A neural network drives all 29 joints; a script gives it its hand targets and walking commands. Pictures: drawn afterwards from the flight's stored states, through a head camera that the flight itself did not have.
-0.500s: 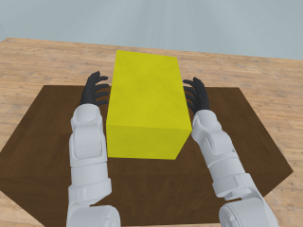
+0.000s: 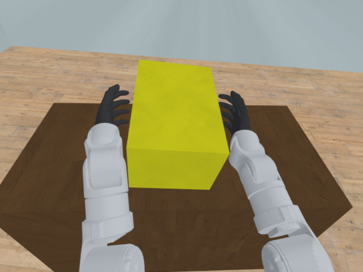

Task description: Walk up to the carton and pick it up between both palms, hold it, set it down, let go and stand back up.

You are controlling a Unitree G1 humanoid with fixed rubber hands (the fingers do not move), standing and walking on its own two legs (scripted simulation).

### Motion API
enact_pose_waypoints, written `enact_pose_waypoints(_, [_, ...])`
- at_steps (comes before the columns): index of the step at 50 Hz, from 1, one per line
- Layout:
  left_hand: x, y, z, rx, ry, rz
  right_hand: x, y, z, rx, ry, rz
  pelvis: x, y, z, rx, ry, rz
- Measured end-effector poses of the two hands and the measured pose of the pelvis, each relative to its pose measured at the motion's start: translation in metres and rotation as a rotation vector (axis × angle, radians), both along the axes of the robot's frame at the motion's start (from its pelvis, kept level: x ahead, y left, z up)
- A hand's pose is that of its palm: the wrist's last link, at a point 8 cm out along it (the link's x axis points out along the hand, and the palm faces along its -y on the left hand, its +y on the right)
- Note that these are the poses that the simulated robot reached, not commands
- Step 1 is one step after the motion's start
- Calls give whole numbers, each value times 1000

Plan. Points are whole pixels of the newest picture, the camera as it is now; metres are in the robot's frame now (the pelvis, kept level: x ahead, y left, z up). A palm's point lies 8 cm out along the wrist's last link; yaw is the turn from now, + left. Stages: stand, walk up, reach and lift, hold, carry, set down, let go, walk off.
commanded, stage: hold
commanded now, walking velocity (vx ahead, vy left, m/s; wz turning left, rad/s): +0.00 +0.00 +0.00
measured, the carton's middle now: (173, 122) +0.42 +0.01 +0.14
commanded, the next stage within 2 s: none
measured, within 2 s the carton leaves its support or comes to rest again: neither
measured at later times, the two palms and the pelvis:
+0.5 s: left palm (107, 123) +0.35 +0.14 +0.20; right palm (239, 128) +0.36 -0.12 +0.17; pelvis +0.00 +0.00 +0.00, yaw +0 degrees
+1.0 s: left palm (109, 126) +0.35 +0.14 +0.19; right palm (241, 130) +0.36 -0.13 +0.16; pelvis +0.00 +0.00 +0.00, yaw +0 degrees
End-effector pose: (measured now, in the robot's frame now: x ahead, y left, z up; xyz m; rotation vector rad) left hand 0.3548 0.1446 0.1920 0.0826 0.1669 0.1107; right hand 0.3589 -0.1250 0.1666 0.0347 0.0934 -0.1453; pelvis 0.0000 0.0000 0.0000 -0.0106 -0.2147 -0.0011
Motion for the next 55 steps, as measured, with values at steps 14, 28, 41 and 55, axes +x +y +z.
enact_pose_waypoints(14, [-4, 0, -2, -11, 3, -3, -5, 0, -1, -1, -1, -5, -3, 0, 0, 1, -1, -5])
enact_pose_waypoints(28, [0, 0, 3, -6, 0, -3, -1, 0, 3, 0, -5, -5, -3, -1, 0, 2, 9, 1])
enact_pose_waypoints(41, [1, -2, -3, -1, -3, -8, -1, -3, -1, 8, -11, -6, 1, -1, 0, -1, 4, 0])
enact_pose_waypoints(55, [-2, -3, -2, -5, -4, -8, -4, -3, 1, -4, -13, -9, 0, -1, 0, 1, -1, -6])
